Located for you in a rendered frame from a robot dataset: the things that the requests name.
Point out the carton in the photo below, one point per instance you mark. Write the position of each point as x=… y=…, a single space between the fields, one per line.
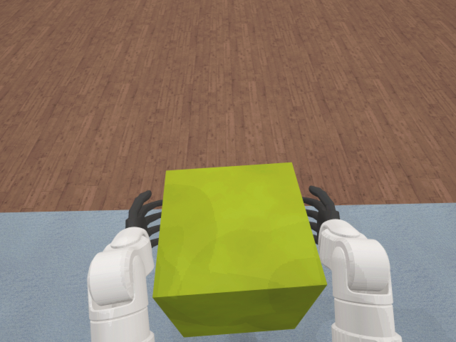
x=236 y=253

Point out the robot right forearm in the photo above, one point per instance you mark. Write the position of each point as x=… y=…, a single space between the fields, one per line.
x=361 y=284

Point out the left robot hand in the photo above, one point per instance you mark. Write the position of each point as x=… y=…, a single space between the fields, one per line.
x=137 y=212

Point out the right robot hand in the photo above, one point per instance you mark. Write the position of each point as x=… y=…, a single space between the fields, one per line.
x=326 y=209

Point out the robot left forearm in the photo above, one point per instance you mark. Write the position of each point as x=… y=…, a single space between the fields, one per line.
x=117 y=289

